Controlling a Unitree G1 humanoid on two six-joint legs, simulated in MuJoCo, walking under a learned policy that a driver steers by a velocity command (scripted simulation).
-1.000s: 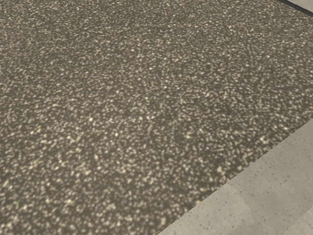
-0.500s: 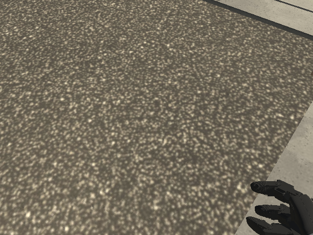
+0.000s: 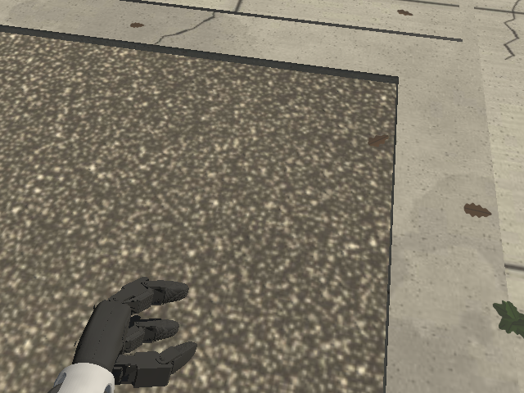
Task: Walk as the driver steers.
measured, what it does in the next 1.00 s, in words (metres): walks ahead, turning left: right foot, then left foot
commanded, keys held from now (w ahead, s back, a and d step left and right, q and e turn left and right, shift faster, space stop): w+shift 0.14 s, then w+q+shift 0.02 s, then q+shift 0.84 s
